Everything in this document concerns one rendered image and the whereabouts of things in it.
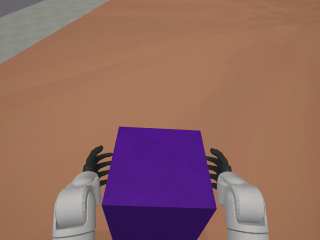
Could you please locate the carton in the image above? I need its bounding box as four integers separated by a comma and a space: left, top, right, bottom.
102, 126, 217, 240

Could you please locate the robot left forearm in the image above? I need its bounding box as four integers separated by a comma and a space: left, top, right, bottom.
52, 171, 102, 240

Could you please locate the robot right hand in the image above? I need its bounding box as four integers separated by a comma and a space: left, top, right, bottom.
206, 148, 232, 190

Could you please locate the robot left hand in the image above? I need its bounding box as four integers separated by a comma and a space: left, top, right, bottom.
83, 145, 113, 186

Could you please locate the robot right forearm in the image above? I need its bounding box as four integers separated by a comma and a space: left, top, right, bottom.
217, 171, 269, 240

